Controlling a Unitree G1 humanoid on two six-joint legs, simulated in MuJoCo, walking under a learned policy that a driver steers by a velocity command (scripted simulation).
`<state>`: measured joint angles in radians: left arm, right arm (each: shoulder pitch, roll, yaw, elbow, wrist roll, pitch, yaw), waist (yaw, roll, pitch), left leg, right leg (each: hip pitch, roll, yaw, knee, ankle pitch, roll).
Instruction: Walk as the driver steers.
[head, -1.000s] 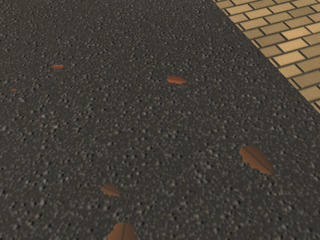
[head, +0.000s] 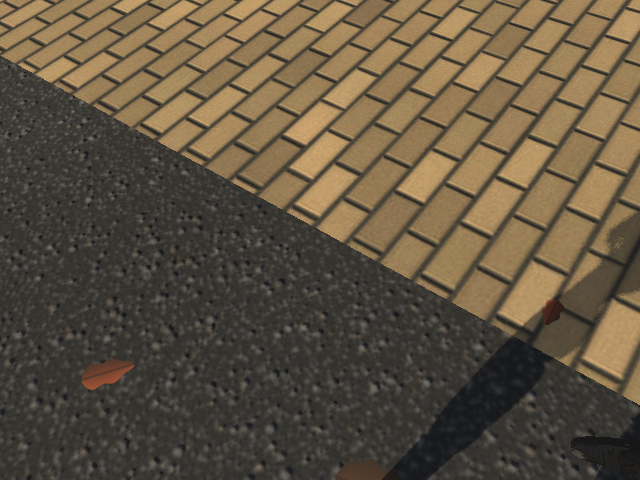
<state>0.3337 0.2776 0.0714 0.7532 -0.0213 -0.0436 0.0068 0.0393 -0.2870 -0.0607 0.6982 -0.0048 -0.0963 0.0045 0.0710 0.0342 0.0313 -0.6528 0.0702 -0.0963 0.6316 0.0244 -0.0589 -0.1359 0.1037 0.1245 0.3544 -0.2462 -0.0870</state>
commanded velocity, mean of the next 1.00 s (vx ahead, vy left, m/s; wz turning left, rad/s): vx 0.50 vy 0.00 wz -0.60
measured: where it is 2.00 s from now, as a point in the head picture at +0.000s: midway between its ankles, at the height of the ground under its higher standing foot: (616, 285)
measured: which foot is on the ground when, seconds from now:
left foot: up 0.00-0.12, down 0.14-0.64, up 0.66-1.00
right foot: down 0.00-0.16, up 0.18-0.64, down 0.66-1.00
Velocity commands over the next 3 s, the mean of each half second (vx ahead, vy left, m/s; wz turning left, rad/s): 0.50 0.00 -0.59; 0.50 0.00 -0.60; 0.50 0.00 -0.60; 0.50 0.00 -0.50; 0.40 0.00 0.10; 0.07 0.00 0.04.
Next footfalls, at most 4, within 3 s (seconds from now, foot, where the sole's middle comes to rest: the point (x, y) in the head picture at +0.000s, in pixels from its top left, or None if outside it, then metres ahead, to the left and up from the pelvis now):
0.14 left None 0.27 0.14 -0.78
0.66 right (467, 478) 0.47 -0.19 -0.78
1.12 left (442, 324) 0.83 -0.16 -0.78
1.64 right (616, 339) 0.80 -0.55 -0.78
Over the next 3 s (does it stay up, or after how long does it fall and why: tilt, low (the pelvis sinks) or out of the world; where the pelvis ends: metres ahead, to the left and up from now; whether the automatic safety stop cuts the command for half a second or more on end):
stays up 1.08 -0.87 -0.01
